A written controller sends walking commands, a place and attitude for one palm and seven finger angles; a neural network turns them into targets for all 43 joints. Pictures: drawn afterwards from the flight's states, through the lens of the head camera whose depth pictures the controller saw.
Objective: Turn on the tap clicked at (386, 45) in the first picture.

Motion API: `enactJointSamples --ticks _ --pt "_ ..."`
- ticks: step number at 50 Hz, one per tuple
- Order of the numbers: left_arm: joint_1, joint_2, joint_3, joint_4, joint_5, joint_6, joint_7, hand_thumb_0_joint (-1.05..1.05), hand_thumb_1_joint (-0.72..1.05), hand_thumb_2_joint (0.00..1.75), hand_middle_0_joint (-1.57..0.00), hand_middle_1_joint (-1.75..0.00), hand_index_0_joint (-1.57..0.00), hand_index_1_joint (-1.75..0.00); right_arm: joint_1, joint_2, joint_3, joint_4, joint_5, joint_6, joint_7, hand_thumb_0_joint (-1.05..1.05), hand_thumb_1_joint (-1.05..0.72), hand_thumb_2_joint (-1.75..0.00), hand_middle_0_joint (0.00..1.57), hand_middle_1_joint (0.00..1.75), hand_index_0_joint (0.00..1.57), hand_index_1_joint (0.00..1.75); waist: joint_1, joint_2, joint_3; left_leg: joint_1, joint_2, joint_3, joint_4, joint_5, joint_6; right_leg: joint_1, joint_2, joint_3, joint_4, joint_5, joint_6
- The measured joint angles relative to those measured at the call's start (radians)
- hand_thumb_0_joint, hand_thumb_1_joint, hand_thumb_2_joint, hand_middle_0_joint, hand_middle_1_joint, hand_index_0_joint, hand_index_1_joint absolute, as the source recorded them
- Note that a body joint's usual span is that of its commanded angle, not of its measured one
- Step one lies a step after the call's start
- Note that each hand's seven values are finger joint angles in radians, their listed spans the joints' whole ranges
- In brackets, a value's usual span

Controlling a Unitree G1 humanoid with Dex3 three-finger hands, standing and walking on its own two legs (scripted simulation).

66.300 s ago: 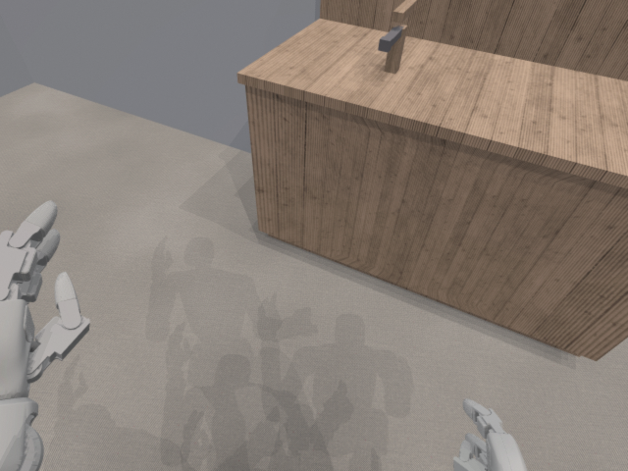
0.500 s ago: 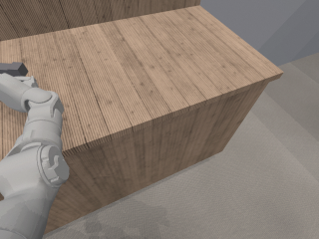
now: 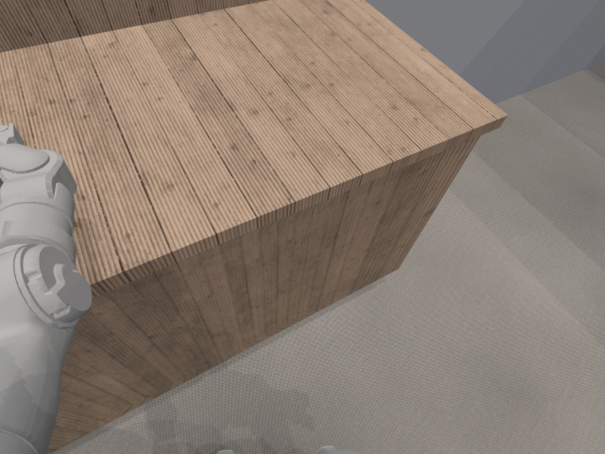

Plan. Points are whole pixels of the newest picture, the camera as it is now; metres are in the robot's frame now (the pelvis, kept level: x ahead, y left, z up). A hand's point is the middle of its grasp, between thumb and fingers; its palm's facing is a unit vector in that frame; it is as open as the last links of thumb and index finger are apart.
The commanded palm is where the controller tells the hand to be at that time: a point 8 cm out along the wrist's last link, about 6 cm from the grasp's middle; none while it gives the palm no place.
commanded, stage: push the lever round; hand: left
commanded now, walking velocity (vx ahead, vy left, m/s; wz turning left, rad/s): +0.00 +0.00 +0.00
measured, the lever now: out of the picture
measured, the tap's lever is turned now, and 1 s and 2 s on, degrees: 81 86 80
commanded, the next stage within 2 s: lift the hand up off the lever in 0.18 s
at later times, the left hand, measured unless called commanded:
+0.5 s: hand (21, 111) +0.55 +0.30 +0.14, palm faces +0.84 -0.52 -0.16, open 7.9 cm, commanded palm +0.49 +0.32 +0.14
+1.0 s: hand (6, 109) +0.54 +0.30 +0.15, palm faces +0.84 -0.53 -0.10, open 8.0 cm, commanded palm +0.48 +0.32 +0.16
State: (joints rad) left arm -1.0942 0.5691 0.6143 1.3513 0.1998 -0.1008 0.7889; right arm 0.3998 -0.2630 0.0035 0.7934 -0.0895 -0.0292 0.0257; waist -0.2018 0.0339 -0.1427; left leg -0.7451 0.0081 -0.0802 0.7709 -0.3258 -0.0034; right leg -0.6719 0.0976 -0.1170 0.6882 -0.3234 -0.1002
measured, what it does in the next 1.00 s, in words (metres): stands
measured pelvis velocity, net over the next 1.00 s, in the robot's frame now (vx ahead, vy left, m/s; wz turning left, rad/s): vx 0.03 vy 0.02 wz -0.01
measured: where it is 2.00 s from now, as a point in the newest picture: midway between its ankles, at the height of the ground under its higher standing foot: outside the picture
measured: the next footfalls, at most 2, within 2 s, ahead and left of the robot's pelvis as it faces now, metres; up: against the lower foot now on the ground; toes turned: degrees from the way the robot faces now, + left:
none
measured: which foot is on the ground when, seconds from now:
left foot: down 0.00-1.00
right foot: down 0.00-1.00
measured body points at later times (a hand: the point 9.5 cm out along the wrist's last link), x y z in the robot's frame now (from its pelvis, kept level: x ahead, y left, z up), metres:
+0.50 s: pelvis +0.02 +0.00 +0.00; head +0.10 +0.01 +0.44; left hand +0.50 +0.32 +0.15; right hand -0.04 -0.25 -0.12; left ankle +0.02 +0.13 -0.71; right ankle +0.00 -0.05 -0.71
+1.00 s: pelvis +0.03 +0.02 +0.01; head +0.10 +0.03 +0.45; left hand +0.49 +0.33 +0.16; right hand +0.01 -0.24 -0.11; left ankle +0.02 +0.13 -0.71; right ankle +0.00 -0.05 -0.71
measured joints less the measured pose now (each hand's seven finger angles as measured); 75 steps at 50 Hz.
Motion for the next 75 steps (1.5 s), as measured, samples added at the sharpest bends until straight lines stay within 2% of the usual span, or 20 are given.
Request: enactJointSamples --ticks 7,13,19,30,39,49,52,57,65,75 --pt "-0.047 0.047 -0.021 0.043 0.009 0.001 -0.017 0.02 0.89 0.90 -0.16 -0.15 0.00 -0.08 0.016 -0.003 0.006 0.005 -0.002 -0.016 0.005 0.01 -0.90 -0.90 0.20 0.30 0.20 0.30 -0.009 0.003 0.001 -0.031 0.003 -0.003 0.007 0.000 -0.004 -0.029 0.003 -0.003 0.003 0.002 -0.003" --pt "-0.098 0.083 -0.038 0.073 0.005 0.002 -0.048 0.02 0.90 0.90 -0.16 -0.15 -0.07 -0.11 0.032 -0.007 0.007 0.008 -0.003 -0.026 0.011 0.01 -0.90 -0.90 0.20 0.30 0.20 0.30 -0.017 0.006 0.001 -0.053 0.006 -0.003 0.008 -0.004 -0.007 -0.049 0.006 -0.003 0.000 0.001 -0.003" --pt "-0.085 0.057 -0.005 0.072 0.007 -0.001 -0.025 0.02 0.94 0.99 -0.16 -0.15 -0.08 -0.12 0.059 -0.011 0.005 0.001 -0.006 -0.019 0.024 0.01 -0.90 -0.90 0.20 0.30 0.20 0.30 -0.008 0.015 -0.015 -0.038 0.006 0.007 -0.001 -0.013 -0.006 -0.038 0.006 0.009 -0.008 -0.006 0.002" --pt "0.024 0.002 0.033 -0.029 -0.003 0.003 -0.054 0.03 0.91 0.97 -0.16 -0.15 -0.12 -0.13 0.048 0.002 0.000 -0.011 0.003 -0.013 0.031 0.01 -0.90 -0.90 0.20 0.30 0.20 0.30 0.005 0.015 -0.012 0.046 0.006 0.028 -0.028 -0.025 0.002 0.041 0.005 0.033 -0.034 -0.013 0.011" --pt "0.050 -0.046 0.029 -0.078 -0.009 0.020 -0.057 0.04 0.86 0.93 -0.16 -0.15 -0.15 -0.15 0.013 0.000 -0.007 -0.015 0.003 -0.007 0.024 0.01 -0.90 -0.90 0.20 0.30 0.20 0.30 0.018 0.009 -0.004 0.088 -0.006 0.031 -0.045 -0.025 0.014 0.085 -0.007 0.036 -0.051 -0.014 0.023" --pt "0.033 -0.080 0.011 -0.105 -0.024 0.037 -0.032 0.06 0.87 0.93 -0.16 -0.15 -0.15 -0.15 -0.003 0.002 -0.016 -0.007 -0.008 -0.008 0.024 0.01 -0.90 -0.90 0.20 0.30 0.20 0.30 0.028 0.003 0.003 0.100 -0.018 0.031 -0.055 -0.017 0.019 0.097 -0.018 0.036 -0.057 -0.011 0.031" --pt "0.042 -0.086 0.006 -0.133 -0.028 0.033 -0.028 0.06 0.87 0.92 -0.16 -0.15 -0.15 -0.15 0.003 0.005 -0.019 -0.001 -0.011 -0.005 0.027 0.01 -0.90 -0.90 0.20 0.30 0.20 0.30 0.032 0.003 0.003 0.108 -0.018 0.034 -0.060 -0.016 0.019 0.104 -0.018 0.039 -0.061 -0.009 0.032" --pt "0.041 -0.087 -0.018 -0.121 -0.038 0.061 -0.038 0.04 0.88 0.91 -0.16 -0.15 -0.15 -0.15 0.010 0.010 -0.017 0.014 -0.007 0.002 0.028 0.01 -0.90 -0.90 0.20 0.30 0.20 0.30 0.035 0.005 0.009 0.126 -0.020 0.031 -0.069 -0.013 0.021 0.125 -0.020 0.036 -0.071 -0.007 0.032" --pt "0.019 -0.073 -0.002 -0.114 -0.037 0.098 -0.030 0.03 0.89 0.90 -0.17 -0.15 -0.15 -0.15 0.012 0.009 -0.017 0.022 -0.009 -0.006 0.026 0.01 -0.90 -0.90 0.20 0.30 0.20 0.30 0.028 0.003 0.011 0.132 -0.019 0.027 -0.083 -0.004 0.018 0.132 -0.019 0.034 -0.088 0.003 0.030" --pt "0.076 -0.104 0.021 -0.200 -0.051 0.099 -0.042 0.02 0.89 0.90 -0.18 -0.15 -0.15 -0.15 0.009 0.007 -0.025 0.032 -0.007 -0.018 0.021 0.01 -0.90 -0.90 0.20 0.30 0.20 0.30 0.039 0.000 0.017 0.162 -0.012 0.034 -0.099 -0.002 0.015 0.160 -0.012 0.042 -0.105 0.008 0.027"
